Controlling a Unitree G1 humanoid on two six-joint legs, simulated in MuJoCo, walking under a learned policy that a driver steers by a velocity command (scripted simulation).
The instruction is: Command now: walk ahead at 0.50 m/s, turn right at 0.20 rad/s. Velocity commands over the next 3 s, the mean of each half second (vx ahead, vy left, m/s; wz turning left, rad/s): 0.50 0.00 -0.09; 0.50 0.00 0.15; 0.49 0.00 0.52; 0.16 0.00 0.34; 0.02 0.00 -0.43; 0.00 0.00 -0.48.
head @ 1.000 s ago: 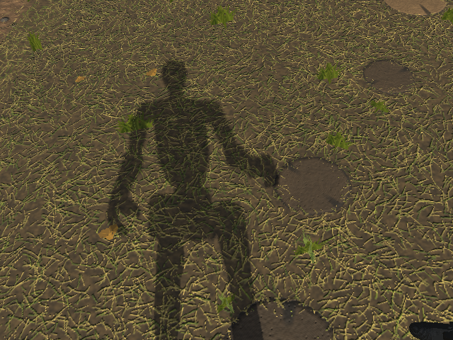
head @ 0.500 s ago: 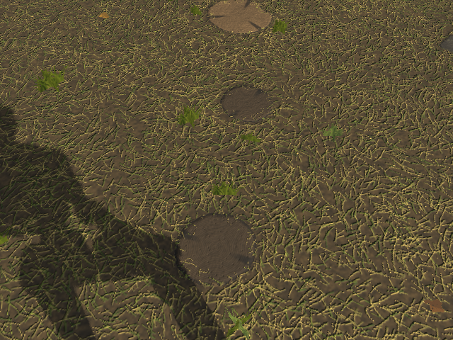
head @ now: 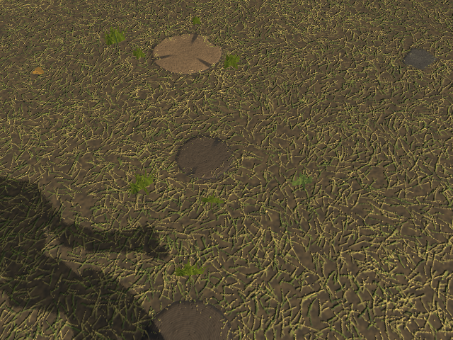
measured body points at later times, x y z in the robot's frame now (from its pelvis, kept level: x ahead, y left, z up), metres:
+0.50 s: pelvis +0.29 +0.07 +0.00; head +0.31 +0.07 +0.45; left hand +0.45 +0.33 -0.10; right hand +0.33 -0.21 -0.12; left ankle +0.28 +0.15 -0.75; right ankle +0.37 -0.10 -0.68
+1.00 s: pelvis +0.56 +0.00 +0.00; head +0.59 -0.01 +0.45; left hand +0.61 +0.28 -0.11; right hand +0.70 -0.27 -0.12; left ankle +0.61 +0.17 -0.67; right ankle +0.56 -0.09 -0.75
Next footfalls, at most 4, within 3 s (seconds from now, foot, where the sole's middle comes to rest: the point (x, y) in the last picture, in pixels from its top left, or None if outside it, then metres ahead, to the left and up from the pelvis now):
0.22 left None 0.32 0.16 -0.78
0.76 right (287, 297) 0.60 -0.10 -0.78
1.30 left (202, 223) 0.86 0.18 -0.78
1.74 right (227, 158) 1.16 0.11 -0.78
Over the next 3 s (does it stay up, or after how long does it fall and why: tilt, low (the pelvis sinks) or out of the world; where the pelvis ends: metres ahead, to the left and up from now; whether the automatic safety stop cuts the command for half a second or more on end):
stays up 1.03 0.14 -0.01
